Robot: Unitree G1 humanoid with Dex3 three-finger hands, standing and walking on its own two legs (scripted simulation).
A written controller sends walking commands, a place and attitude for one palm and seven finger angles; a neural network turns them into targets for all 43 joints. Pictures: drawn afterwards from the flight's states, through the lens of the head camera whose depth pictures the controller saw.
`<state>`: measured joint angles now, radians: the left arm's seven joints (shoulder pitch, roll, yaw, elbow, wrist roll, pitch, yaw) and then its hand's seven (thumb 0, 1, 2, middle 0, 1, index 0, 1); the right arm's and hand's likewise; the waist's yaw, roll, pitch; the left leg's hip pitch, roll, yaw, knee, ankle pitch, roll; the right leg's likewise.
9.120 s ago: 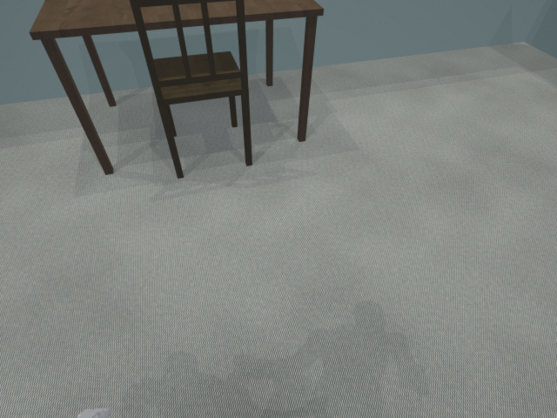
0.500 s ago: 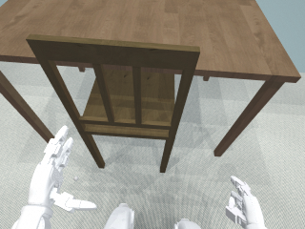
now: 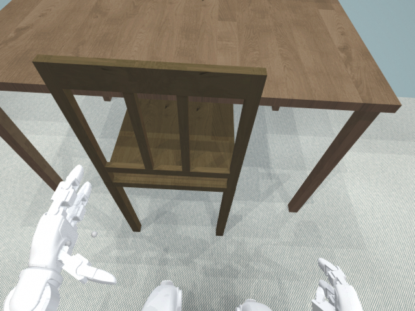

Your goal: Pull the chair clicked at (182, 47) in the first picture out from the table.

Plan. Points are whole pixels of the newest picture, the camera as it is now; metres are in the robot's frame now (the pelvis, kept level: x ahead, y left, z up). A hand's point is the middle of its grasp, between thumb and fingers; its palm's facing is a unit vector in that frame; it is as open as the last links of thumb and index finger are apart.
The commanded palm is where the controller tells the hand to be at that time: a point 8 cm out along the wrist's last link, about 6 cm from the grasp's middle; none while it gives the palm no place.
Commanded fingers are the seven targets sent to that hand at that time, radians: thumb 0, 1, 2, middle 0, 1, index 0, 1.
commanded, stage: raise the hand toward the chair's back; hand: left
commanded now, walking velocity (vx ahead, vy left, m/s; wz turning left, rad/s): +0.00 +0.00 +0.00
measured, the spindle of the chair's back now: (141, 135) +0.50 +0.18 +0.00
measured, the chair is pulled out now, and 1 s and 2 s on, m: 0.00 0.00 0.00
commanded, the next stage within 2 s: aim the fingers beside a spindle in 0.34 s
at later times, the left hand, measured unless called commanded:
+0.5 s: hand (97, 236) +0.24 +0.20 +0.04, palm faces +0.01 -1.00 -0.06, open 16.9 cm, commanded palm +0.23 +0.26 +0.04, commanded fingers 0.00 -0.50 0.30 -0.06 -0.08 -0.06 -0.08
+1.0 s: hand (114, 214) +0.29 +0.19 +0.02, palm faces -0.01 -1.00 -0.04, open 16.9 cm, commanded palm +0.27 +0.24 +0.02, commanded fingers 0.00 -0.50 0.30 -0.06 -0.08 -0.06 -0.08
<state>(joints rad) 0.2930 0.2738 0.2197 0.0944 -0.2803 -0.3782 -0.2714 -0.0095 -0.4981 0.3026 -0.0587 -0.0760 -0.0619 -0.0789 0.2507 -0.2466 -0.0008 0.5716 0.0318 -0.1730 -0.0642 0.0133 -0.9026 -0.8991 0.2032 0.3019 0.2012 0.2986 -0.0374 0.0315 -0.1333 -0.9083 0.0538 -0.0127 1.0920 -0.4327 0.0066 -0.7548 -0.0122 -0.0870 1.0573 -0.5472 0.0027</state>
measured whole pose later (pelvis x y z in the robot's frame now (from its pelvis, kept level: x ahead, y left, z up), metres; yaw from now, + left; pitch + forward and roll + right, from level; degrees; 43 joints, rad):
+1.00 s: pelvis +0.00 -0.01 -0.01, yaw -1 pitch +17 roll -3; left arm 0.10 0.26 0.21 0.26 -0.26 -0.43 -0.25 -0.01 -0.50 0.30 -0.06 -0.08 -0.06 -0.08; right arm 0.24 -0.25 0.00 0.59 0.02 -0.15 -0.05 0.01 -0.90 -0.90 0.20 0.30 0.20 0.30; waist -0.05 0.03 -0.14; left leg -1.00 0.06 -0.01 1.15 -0.45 0.00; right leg -0.85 -0.01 -0.08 1.13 -0.57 0.00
